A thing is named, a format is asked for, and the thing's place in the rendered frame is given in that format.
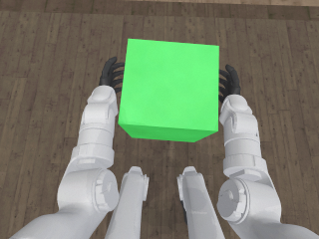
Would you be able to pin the robot right forearm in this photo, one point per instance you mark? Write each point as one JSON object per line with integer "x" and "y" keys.
{"x": 243, "y": 157}

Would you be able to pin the robot left hand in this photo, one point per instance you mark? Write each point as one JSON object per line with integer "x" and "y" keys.
{"x": 108, "y": 74}

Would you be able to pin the robot left thigh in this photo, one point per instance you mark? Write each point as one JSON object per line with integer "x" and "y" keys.
{"x": 127, "y": 216}

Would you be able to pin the left robot shin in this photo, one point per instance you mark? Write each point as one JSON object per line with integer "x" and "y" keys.
{"x": 133, "y": 168}

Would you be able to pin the right robot upper arm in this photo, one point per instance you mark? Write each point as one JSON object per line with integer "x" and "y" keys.
{"x": 253, "y": 210}

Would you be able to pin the robot left forearm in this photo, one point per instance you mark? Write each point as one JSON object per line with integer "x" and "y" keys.
{"x": 97, "y": 129}

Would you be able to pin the robot right hand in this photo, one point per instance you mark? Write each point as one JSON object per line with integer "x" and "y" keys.
{"x": 231, "y": 84}

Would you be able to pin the left robot upper arm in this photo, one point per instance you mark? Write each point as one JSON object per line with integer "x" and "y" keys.
{"x": 84, "y": 198}

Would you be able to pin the carton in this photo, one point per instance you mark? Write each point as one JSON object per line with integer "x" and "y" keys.
{"x": 170, "y": 90}

